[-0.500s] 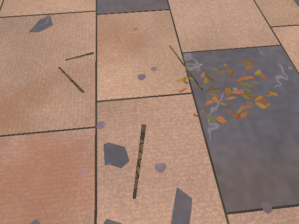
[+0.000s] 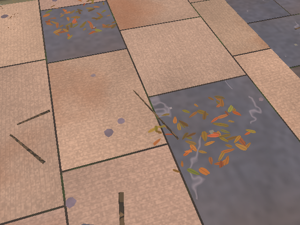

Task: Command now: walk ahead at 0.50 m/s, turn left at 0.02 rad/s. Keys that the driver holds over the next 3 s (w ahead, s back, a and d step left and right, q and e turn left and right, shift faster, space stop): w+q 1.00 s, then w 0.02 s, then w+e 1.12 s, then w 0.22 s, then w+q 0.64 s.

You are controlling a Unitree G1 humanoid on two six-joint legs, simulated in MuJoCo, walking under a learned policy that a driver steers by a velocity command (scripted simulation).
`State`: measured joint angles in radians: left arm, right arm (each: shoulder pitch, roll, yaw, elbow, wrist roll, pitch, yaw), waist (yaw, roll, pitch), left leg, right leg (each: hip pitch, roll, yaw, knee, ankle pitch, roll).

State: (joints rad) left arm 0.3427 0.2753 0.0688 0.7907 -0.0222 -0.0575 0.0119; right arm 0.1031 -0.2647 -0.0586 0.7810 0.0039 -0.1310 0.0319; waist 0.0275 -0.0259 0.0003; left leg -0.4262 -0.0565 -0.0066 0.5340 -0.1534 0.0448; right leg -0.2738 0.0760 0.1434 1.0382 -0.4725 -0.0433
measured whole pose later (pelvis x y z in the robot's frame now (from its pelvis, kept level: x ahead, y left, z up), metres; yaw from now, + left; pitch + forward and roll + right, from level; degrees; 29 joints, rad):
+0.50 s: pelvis +0.25 -0.02 +0.01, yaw +14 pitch +2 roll -1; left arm 0.15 0.24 0.05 0.68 0.01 -0.11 0.00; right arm 0.35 -0.30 -0.07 0.78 0.03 -0.05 -0.01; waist -0.03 0.04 -0.02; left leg -0.43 -0.01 -0.08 1.12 -0.41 0.02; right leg -0.31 0.02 -0.01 0.46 -0.19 -0.01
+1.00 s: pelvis +0.47 +0.13 +0.00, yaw +33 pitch +2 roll -1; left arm 0.23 0.31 0.06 0.76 -0.01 -0.11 0.00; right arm 0.20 -0.30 -0.06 0.63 0.01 -0.04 0.04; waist 0.02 -0.01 0.06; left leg -0.40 -0.08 0.00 0.55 -0.18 0.09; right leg -0.43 -0.07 0.03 1.20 -0.39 0.01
